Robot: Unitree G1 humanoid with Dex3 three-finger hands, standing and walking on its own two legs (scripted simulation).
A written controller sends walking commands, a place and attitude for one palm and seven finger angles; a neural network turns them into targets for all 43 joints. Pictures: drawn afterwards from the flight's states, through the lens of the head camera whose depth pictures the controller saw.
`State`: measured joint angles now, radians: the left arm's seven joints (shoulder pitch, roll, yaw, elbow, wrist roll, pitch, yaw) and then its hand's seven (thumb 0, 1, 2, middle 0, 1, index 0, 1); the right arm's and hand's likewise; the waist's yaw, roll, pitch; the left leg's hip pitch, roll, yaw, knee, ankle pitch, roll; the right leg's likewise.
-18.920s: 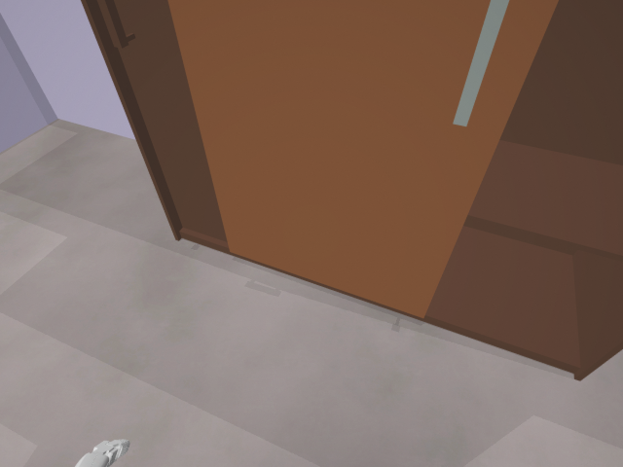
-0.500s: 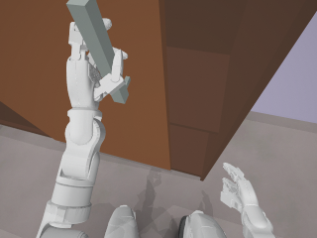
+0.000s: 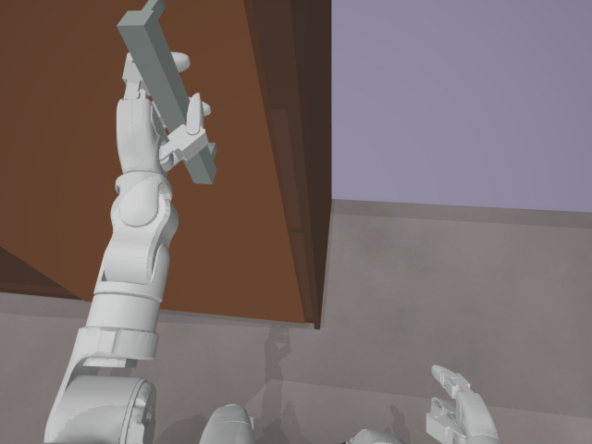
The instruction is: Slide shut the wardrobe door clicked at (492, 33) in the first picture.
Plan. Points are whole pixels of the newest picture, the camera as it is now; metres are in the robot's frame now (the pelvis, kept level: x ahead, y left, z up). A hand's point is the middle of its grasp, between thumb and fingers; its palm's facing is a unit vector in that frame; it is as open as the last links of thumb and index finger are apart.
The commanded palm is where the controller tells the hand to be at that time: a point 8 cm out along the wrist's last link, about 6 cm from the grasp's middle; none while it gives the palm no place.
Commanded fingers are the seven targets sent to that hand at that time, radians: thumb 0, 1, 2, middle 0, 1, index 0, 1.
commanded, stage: step sideways, sliding the door along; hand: left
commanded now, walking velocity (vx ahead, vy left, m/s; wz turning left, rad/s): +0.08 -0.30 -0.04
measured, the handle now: (183, 102) +0.46 +0.17 +0.20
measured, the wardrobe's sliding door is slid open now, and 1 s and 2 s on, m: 0.03 0.00 0.00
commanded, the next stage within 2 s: stop walking and hold the door there in 0.30 s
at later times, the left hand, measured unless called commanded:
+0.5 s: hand (220, 128) +0.42 +0.12 +0.19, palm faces +0.47 -0.86 -0.21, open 7.2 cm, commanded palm +0.37 +0.16 +0.19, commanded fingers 0.00 0.90 0.90 -0.45 -1.40 -0.45 -1.40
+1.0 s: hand (217, 128) +0.42 +0.13 +0.19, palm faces +0.55 -0.78 -0.28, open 7.0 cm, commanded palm +0.37 +0.17 +0.19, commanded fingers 0.00 0.90 0.90 -0.45 -1.40 -0.45 -1.40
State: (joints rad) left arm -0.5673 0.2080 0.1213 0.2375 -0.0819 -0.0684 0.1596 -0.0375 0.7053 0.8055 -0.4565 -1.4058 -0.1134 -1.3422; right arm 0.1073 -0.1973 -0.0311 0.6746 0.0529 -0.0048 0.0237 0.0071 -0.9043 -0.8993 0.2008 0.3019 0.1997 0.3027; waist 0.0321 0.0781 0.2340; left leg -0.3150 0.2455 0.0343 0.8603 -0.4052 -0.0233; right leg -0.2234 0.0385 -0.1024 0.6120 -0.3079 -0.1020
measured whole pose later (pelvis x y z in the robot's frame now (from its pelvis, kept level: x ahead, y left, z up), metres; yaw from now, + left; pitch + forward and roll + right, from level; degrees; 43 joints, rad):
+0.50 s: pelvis -0.01 -0.16 -0.01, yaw -1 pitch -4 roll -3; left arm -0.72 0.46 0.31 0.56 -0.06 -0.11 0.11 -0.11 0.63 0.81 -0.44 -1.41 -0.11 -1.32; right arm 0.09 -0.19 0.00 0.67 0.06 0.00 0.04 0.01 -0.90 -0.90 0.20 0.30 0.20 0.30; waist 0.08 0.11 0.23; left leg -0.26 0.36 -0.02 0.73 -0.26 -0.04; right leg -0.21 0.03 -0.10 0.62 -0.34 -0.01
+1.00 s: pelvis +0.02 -0.20 +0.01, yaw -7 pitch -3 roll -1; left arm -0.37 0.60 0.55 0.65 -0.02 -0.12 0.12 -0.18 0.58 0.75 -0.42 -1.37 -0.22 -1.31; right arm 0.20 -0.36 -0.04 0.63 0.06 -0.02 -0.08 0.00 -0.91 -0.90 0.20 0.30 0.20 0.30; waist -0.05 0.07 0.05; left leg -0.28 0.03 0.08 0.55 -0.22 0.02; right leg -0.14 0.09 0.00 0.48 -0.29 -0.07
